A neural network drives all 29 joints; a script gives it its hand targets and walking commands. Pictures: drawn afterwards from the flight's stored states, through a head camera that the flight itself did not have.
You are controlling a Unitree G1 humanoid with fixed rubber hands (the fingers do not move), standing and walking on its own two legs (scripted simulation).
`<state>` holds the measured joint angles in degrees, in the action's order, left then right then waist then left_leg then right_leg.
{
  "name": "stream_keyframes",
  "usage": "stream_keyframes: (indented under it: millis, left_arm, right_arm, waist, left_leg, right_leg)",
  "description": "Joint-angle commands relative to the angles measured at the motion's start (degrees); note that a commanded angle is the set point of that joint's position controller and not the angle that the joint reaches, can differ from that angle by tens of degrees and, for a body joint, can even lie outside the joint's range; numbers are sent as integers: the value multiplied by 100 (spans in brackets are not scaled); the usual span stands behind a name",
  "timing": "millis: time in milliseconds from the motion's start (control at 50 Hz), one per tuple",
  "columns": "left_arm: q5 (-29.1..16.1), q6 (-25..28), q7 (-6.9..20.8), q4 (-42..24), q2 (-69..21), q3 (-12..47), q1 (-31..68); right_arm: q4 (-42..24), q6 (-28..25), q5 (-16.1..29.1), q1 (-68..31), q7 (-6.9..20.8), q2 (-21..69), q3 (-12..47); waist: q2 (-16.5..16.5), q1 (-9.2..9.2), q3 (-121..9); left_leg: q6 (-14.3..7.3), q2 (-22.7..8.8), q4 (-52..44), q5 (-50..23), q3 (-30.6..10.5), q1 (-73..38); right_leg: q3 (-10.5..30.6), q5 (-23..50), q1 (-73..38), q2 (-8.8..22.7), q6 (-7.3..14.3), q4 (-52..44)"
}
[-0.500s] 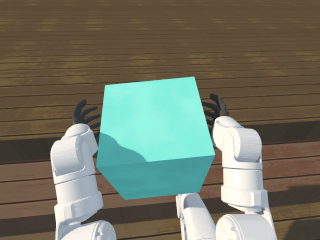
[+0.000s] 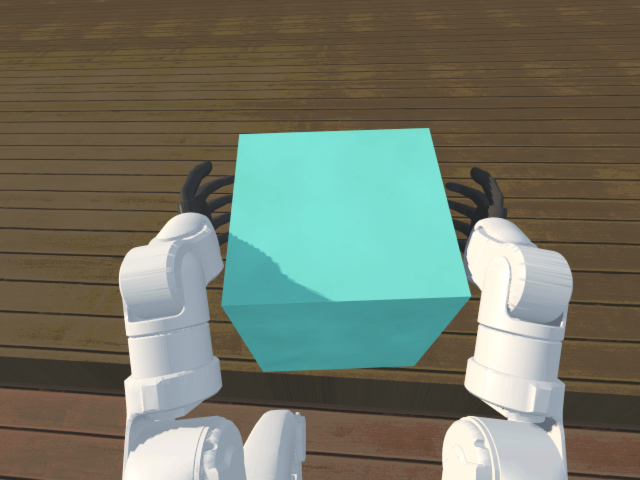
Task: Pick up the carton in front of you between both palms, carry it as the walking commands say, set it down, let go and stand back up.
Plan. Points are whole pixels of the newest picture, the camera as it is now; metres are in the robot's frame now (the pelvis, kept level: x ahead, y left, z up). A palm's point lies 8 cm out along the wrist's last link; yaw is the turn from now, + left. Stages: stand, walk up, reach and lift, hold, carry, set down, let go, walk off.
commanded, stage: carry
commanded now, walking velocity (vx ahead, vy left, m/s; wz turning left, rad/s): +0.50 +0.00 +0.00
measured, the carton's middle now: (336, 263) +0.36 +0.01 +0.11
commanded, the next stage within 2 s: none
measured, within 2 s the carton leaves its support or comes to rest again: neither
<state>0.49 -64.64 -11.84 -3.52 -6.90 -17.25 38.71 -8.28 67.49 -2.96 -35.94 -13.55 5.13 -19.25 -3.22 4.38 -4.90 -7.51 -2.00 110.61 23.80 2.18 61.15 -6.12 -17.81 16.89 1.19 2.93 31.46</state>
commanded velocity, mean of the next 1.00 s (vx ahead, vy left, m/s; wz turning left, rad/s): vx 0.50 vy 0.00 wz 0.00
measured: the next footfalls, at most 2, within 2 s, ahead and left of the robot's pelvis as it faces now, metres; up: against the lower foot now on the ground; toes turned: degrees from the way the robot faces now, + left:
left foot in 0.22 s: +0.37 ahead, +0.14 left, +0.17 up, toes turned +5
right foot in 0.80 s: +0.71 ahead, +0.00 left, +0.34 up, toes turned -4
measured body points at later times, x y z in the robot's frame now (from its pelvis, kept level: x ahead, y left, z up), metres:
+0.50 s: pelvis +0.30 +0.08 +0.16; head +0.32 +0.09 +0.61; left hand +0.67 +0.22 +0.28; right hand +0.65 -0.09 +0.30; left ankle +0.33 +0.13 -0.56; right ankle +0.30 -0.03 -0.32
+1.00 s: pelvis +0.62 +0.06 +0.30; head +0.65 +0.08 +0.75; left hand +0.96 +0.27 +0.42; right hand +1.00 -0.05 +0.41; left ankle +0.57 +0.18 -0.23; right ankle +0.67 +0.00 -0.40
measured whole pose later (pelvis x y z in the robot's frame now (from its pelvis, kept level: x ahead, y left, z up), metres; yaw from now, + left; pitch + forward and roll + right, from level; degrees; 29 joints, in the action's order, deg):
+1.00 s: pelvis +0.62 +0.06 +0.30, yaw +1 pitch +2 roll -2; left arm -0.2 -63.5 -13.4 -0.6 -6.6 -15.2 35.8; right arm -6.8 62.5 -5.3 -30.8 -10.9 10.1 -23.8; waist 0.5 8.9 1.0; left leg -5.4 2.1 99.5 19.4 -5.2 42.3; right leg -9.1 -20.2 28.2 -3.5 6.4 45.8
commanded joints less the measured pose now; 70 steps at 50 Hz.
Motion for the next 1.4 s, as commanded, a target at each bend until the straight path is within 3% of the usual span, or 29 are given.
stream_keyframes:
  millis: [0,60,100,160,180,200,220,240,260,340,420,500,580,660,720,760,780,800,820,840,900,960,1120,1200,1240,1260,1280,1300,1380]
  left_arm:
    - [-613,-349,-47,99,-3152,2514,2625]
    - [-720,-411,-7,-93,-3169,2437,3068]
    - [-804,-415,-19,-314,-3142,2387,3293]
    - [-586,-470,-21,-217,-3130,2211,3008]
    - [-514,-445,9,-284,-3227,2240,3096]
    - [-497,-410,31,-369,-3366,2269,3253]
    - [-374,-370,42,-295,-3420,2229,3276]
    - [-155,-310,52,-62,-3652,2101,2772]
    - [-104,-281,53,-25,-3510,2014,2822]
    - [-263,-47,214,-376,-4164,2535,3399]
    - [-430,41,229,-448,-4260,3164,3041]
    - [-694,-68,115,-347,-4070,3422,2826]
    - [-726,-167,-140,-338,-3795,3374,3094]
    - [-788,-306,-294,-237,-3751,3166,3394]
    - [-827,-345,-335,58,-3979,3108,3353]
    - [-927,-288,-279,-77,-4319,3294,3538]
    - [-926,-224,-224,-125,-4518,3350,3572]
    - [-899,-161,-180,-264,-4532,3438,3577]
    - [-875,-72,-139,-116,-4694,3470,3540]
    - [-1088,-12,-63,-111,-4904,3576,3566]
    - [-1489,157,229,-286,-5269,4079,3917]
    - [-1713,274,381,-353,-5245,4234,3665]
    - [-889,-48,155,-36,-3934,3134,2461]
    - [-420,-231,-116,104,-3251,2542,2297]
    - [-329,-328,-198,118,-3126,2433,2446]
    - [-310,-373,-225,80,-3044,2395,2629]
    - [-354,-441,-243,149,-2995,2344,2761]
    - [-465,-472,-239,121,-3208,2433,2796]
    - [-777,-371,-87,-81,-3934,2682,3644]
  right_arm:
    - [321,79,801,-3540,-71,3490,3084]
    - [293,141,945,-4081,-124,3662,3071]
    - [125,145,1102,-4310,-180,3815,3162]
    - [397,125,1129,-4113,-206,4059,3206]
    - [357,75,1179,-4143,-163,4240,3293]
    - [308,13,1239,-4159,-88,4428,3430]
    - [250,-32,1293,-4247,-15,4643,3542]
    - [296,-62,1462,-4383,30,4750,3760]
    - [368,-106,1613,-4207,129,5104,3908]
    - [-47,-366,2040,-4718,562,5776,4306]
    - [35,-409,1488,-3637,537,5155,3958]
    - [154,-316,974,-2912,339,4202,3422]
    - [-30,-228,838,-3033,238,3529,2965]
    - [238,-127,772,-2812,173,3055,2508]
    - [241,-73,715,-2923,174,3068,2351]
    - [113,-101,701,-3168,218,3264,2420]
    - [50,-117,686,-3315,239,3476,2536]
    - [24,-186,612,-3235,266,3678,2598]
    - [61,-238,553,-3172,300,3892,2612]
    - [110,-317,524,-3248,290,3896,2629]
    - [68,-520,405,-3314,288,3977,2566]
    - [155,-593,255,-2955,236,3912,2654]
    - [-207,-285,737,-3200,152,3806,3392]
    - [15,-57,1032,-3490,70,3657,3301]
    - [231,18,1150,-3482,33,3588,3156]
    - [282,47,1151,-3497,7,3523,3052]
    - [445,90,1065,-3486,-42,3297,2883]
    - [455,89,1092,-3626,-97,3285,2940]
    - [112,-48,1197,-4040,45,4107,3042]
  waist:
    - [914,241,-911]
    - [881,-135,-232]
    - [1521,-346,-465]
    - [2391,-1175,-2200]
    - [2362,-1582,-2751]
    - [1774,-1906,-2982]
    - [1080,-1775,-2908]
    - [-1318,-1060,-3581]
    - [-999,-1067,-4171]
    - [120,-695,-2359]
    - [376,-725,-2077]
    - [-129,-1064,-1781]
    - [-164,-626,-837]
    - [-917,-579,-813]
    - [-974,-330,-1719]
    - [-1603,273,-2476]
    - [-1398,589,-3018]
    - [-182,429,-3634]
    - [1766,331,-3686]
    - [1295,278,-3658]
    - [287,252,-2297]
    - [-95,-64,-1990]
    - [1396,-111,-1725]
    - [1416,-106,-1485]
    - [1115,-512,-1788]
    - [750,-666,-2098]
    - [-148,-657,-2345]
    - [-1696,-644,-2860]
    - [8,-722,-2199]
  left_leg:
    - [-83,-275,1978,1192,-210,3706]
    - [132,-516,-117,205,612,2068]
    - [120,-495,-1943,-24,950,-22]
    - [-213,473,-3544,-1015,1703,-3479]
    - [-110,656,-4218,-862,1728,-4022]
    - [32,946,-5876,-990,1490,-4672]
    - [155,704,-7235,-808,90,-5338]
    - [-853,-1306,-8781,-2487,-4196,-6496]
    - [-1165,-1438,-8788,-2180,-4919,-6747]
    - [-600,-1143,-8120,-202,-2920,-5543]
    - [-721,-1278,-8541,-1216,-2127,-6367]
    - [-856,-1591,-8717,-2054,-2107,-7822]
    - [-233,-817,-9478,-430,-979,-6069]
    - [-498,-637,-10586,-3773,126,-5631]
    - [-247,-844,-9634,-9681,684,-6104]
    - [54,-1066,-8036,-12156,638,-7061]
    - [197,-956,-6399,-11713,648,-7124]
    - [519,-521,-4481,-8727,142,-5223]
    - [867,1090,-1388,-2077,-523,-3306]
    - [558,1097,162,-1042,-1499,-2370]
    - [40,538,-77,-231,-1356,-658]
    - [210,66,-1576,-37,-757,-1091]
    - [516,6,-6790,-2134,409,-2436]
    - [531,258,-8014,-2439,692,-3073]
    - [608,514,-8812,-2544,1001,-4521]
    - [601,116,-8670,-2263,546,-5608]
    - [299,-1121,-8237,-3219,-1211,-6474]
    - [-782,-2006,-8854,-2487,-3469,-7704]
    - [-460,-1593,-9163,-1707,-2315,-6450]
  right_leg:
    - [2426,298,-3430,1973,1279,-1554]
    - [1240,-984,-1329,1205,756,-2578]
    - [346,800,-428,949,923,-3576]
    - [-731,9131,-892,976,803,-1579]
    - [-843,10210,-1536,1135,654,-255]
    - [-902,9659,-1668,913,459,1450]
    - [-207,6323,-1017,702,305,2713]
    - [738,906,1076,-604,-304,5609]
    - [1869,988,1353,-688,-190,7502]
    - [1468,1228,3155,-98,415,8071]
    - [757,454,4348,132,395,7278]
    - [284,-906,7147,74,513,10070]
    - [-301,-108,6647,230,474,8601]
    - [-903,-278,4871,227,564,6409]
    - [-1429,168,2601,-541,796,4134]
    - [-1174,-169,1681,-901,698,3049]
    - [-636,-360,618,-986,596,1965]
    - [1861,-903,-1120,9,1328,1004]
    - [5151,539,-1718,1135,2521,-435]
    - [5270,1198,-2143,1262,2346,-298]
    - [3778,785,-1895,981,1354,129]
    - [2754,755,-1314,1137,1161,-348]
    - [563,2732,-1192,557,691,-1116]
    - [378,3787,-1822,761,472,-861]
    - [-45,4348,-1726,648,81,318]
    - [-83,3315,-1053,585,-123,1284]
    - [-140,1635,-32,277,-306,2487]
    - [169,-800,1786,-602,-408,3951]
    - [862,-189,2422,250,-119,4066]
